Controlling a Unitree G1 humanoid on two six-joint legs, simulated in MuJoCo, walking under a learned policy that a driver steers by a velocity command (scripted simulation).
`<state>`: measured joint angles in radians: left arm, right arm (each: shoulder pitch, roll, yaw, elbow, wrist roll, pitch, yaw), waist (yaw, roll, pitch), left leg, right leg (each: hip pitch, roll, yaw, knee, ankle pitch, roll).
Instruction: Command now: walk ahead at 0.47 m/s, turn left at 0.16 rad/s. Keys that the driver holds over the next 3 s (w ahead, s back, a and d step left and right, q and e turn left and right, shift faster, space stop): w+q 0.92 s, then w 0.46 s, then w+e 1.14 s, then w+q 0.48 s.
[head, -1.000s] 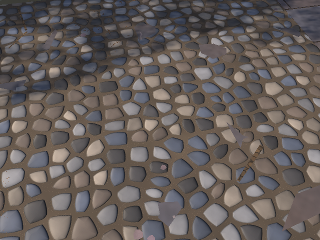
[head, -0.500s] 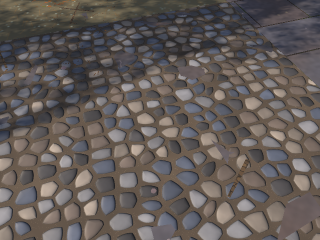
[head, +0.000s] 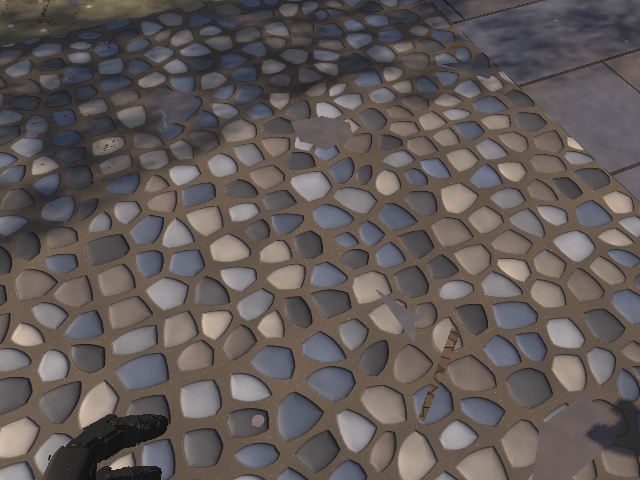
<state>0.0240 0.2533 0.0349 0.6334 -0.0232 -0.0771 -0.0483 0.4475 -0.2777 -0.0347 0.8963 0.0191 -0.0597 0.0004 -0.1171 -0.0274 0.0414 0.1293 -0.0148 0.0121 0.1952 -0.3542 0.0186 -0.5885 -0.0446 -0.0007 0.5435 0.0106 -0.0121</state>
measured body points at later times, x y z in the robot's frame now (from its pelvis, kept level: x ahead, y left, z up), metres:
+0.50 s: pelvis +0.27 -0.01 +0.00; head +0.30 +0.01 +0.45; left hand +0.25 +0.28 -0.13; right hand +0.51 -0.21 -0.09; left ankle +0.42 +0.17 -0.69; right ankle +0.18 -0.13 -0.73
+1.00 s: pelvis +0.55 +0.10 +0.01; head +0.57 +0.14 +0.46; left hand +0.63 +0.43 -0.07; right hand +0.74 -0.13 -0.09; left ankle +0.43 +0.15 -0.73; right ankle +0.79 +0.06 -0.70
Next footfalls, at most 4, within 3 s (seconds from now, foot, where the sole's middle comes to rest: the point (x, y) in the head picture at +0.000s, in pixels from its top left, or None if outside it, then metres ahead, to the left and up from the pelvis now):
0.06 right None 0.22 -0.13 -0.77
0.60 left None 0.47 0.17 -0.77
1.08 right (240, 328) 0.81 0.10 -0.77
1.58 left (85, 307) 0.91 0.47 -0.77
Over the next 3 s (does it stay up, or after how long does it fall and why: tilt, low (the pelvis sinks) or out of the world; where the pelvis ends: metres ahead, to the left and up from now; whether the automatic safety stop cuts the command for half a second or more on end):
stays up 1.57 0.45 0.01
